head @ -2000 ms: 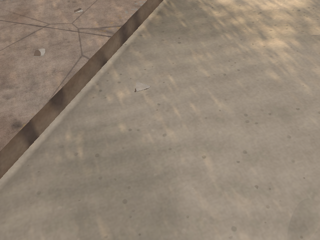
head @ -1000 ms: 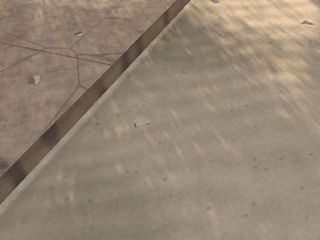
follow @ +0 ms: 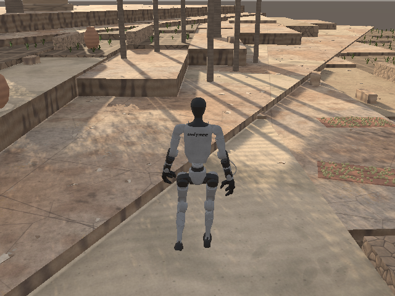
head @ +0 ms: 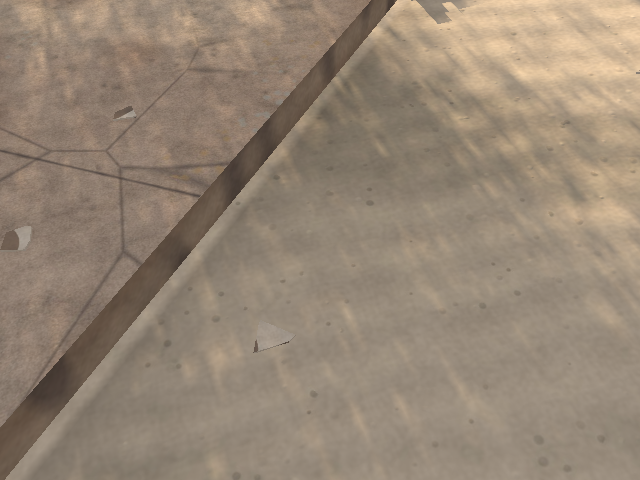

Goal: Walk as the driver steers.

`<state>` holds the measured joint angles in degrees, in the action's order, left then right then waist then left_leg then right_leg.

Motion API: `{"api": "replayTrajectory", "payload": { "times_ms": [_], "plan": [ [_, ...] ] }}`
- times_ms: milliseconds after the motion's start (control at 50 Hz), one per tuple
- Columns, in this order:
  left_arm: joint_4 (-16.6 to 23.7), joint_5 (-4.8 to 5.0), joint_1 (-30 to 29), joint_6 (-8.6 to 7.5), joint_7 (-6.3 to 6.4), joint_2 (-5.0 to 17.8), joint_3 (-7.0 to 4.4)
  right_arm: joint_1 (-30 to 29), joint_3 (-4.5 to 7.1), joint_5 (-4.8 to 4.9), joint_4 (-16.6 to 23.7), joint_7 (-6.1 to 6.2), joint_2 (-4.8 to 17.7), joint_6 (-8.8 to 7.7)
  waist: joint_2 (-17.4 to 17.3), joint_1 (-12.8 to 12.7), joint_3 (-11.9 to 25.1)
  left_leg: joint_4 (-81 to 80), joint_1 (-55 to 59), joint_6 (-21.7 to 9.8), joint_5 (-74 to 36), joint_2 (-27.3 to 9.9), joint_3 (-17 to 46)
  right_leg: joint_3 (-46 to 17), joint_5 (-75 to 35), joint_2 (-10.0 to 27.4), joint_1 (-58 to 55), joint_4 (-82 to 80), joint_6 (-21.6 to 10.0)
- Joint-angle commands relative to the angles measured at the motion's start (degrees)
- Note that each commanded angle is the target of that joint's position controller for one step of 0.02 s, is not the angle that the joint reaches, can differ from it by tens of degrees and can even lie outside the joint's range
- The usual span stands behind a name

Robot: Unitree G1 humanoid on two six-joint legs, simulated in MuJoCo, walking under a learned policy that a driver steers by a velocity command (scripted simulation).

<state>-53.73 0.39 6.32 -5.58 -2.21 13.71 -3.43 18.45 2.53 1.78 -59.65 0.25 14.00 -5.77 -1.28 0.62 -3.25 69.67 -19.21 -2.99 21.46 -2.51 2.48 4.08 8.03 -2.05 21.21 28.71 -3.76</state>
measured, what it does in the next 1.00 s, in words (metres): walks ahead: left foot, then right foot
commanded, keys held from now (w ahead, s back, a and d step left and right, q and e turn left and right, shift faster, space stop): w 0.90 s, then w+q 0.10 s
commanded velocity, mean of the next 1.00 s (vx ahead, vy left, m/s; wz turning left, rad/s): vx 0.50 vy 0.00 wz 0.01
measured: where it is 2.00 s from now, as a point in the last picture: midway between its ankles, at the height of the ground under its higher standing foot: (317, 268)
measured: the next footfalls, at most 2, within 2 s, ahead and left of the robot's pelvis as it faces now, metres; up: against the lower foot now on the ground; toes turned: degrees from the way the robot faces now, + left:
left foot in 0.42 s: +0.43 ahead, +0.15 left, +0.00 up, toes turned +3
right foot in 0.98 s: +0.75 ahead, -0.09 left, +0.00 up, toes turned -1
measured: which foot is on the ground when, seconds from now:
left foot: up 0.00-0.40, down 0.42-1.00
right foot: down 0.00-0.44, up 0.46-0.96, down 0.98-1.00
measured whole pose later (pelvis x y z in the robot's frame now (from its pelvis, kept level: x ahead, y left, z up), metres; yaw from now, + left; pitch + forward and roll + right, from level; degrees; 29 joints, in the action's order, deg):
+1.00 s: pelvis +0.59 +0.02 -0.01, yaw +1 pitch +2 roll +1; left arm -49.4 0.4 -1.2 -5.9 -2.0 13.5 -3.0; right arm 23.1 3.3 0.5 -60.0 0.7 14.6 -3.1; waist 0.0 3.5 -1.4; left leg 30.6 0.3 -0.1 26.2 -0.8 -1.2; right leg 2.4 2.9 1.1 29.0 30.7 -3.7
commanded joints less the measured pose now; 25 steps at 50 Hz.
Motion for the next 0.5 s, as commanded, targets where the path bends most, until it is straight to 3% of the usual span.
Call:
{"api": "replayTrajectory", "payload": {
  "times_ms": [20,60,100,140,220,320,380,400,420,440,460,480,500],
  "plan": [
    [1.2,-0.95,0.8,-1.24,-0.43,3.6,-0.21,1.7,1.56,-0.31,3.3,0.74,4.1,-0.11,5.3,0.6,4.9,0.0,-11.7,-1.0,-6.0,-6.4,2.4,-18.6,1.6,14.9,-10.1,-19.6,-8.8],
    [0.0,-0.71,3.0,-1.34,-0.03,4.7,-0.29,1.3,1.56,-0.56,3.7,0.93,2.8,1.04,5.3,1.3,3.2,-3.8,-11.7,-0.2,-7.1,-7.0,1.4,-15.2,-0.5,14.0,-6.7,-21.9,-9.7],
    [-0.9,-0.77,5.5,-1.34,1.0,6.9,-0.64,-3.8,1.94,-1.08,5.8,1.13,4.0,1.39,4.3,0.7,0.9,-9.9,-16.7,1.3,-12.3,-7.6,1.1,-13.8,-1.6,14.1,-7.1,-23.7,-10.3],
    [-1.5,-0.68,8.2,-1.06,1.86,7.6,-0.7,-8.5,2.09,-1.51,7.5,0.93,4.3,1.21,3.7,-0.5,0.0,-17.3,-20.4,2.3,-18.9,-7.4,0.9,-12.5,-3.7,13.9,-9.6,-24.0,-9.8],
    [-2.5,-0.02,12.4,-0.62,2.61,8.4,-0.69,-16.8,1.41,-1.18,9.8,-0.1,2.9,0.6,3.9,-3.1,-0.8,-31.4,-17.9,2.6,-28.7,-4.5,-1.9,-8.0,-5.7,12.1,-12.0,-24.0,-7.8],
    [-4.9,0.56,17.5,0.7,2.84,9.0,-1.14,-24.1,0.69,-0.58,12.8,-1.78,3.3,0.13,3.6,-4.9,-2.6,-38.8,-19.8,1.4,-24.9,-3.1,-1.9,-7.9,-8.0,15.7,-22.2,-20.0,-7.4],
    [-4.8,0.54,16.2,1.65,3.02,10.3,-1.8,-20.9,1.4,-0.42,13.0,-2.47,5.8,-0.41,5.4,-1.9,0.0,-41.0,-13.3,-0.8,-17.9,-0.9,-3.3,-8.1,-20.5,17.3,-26.2,-13.9,-5.9],
    [-4.3,0.54,14.7,1.98,3.02,10.5,-1.82,-15.4,2.32,-0.52,11.6,-2.4,7.5,-0.52,6.0,1.4,3.4,-41.9,-5.2,-2.0,-17.2,1.2,-5.2,-6.6,-30.7,15.9,-25.8,-7.4,-4.9],
    [-3.8,0.2,14.3,2.21,2.97,9.0,-1.21,-5.1,3.84,-0.67,8.4,-1.99,10.4,-0.49,5.1,5.7,9.8,-41.3,9.1,-3.9,-17.9,1.6,-5.2,-4.2,-33.7,12.6,-21.2,4.5,-3.2],
    [-2.3,-1.06,15.6,2.06,2.95,6.7,-0.12,5.7,5.0,-1.42,6.3,-1.36,15.2,-0.26,-2.7,8.2,19.0,-40.2,27.1,-7.8,-17.2,-10.4,9.2,-1.3,-15.6,8.4,-8.4,24.1,-1.1],
    [-2.6,-0.36,22.3,0.54,2.12,-1.0,1.89,7.6,5.19,-1.64,5.1,-1.89,17.2,-0.07,-18.0,3.7,25.2,-49.4,43.2,-16.9,-4.9,-21.0,37.4,-4.8,23.4,-2.5,13.5,41.4,2.0],
    [-2.7,1.24,17.4,-0.88,1.92,6.0,0.41,5.6,3.51,-1.21,5.7,-1.96,11.2,-0.26,-10.5,5.7,21.4,-52.7,40.9,-14.2,0.3,-18.7,37.3,-11.7,24.8,0.7,19.9,47.5,0.7],
    [-0.9,2.46,11.7,-1.76,1.8,8.7,-0.32,0.4,2.77,-1.23,6.9,-1.72,8.9,-0.5,-7.8,5.0,13.7,-53.3,33.4,-11.5,-3.7,-17.0,28.1,-10.3,19.2,3.6,23.0,47.4,-0.3]
  ]
}}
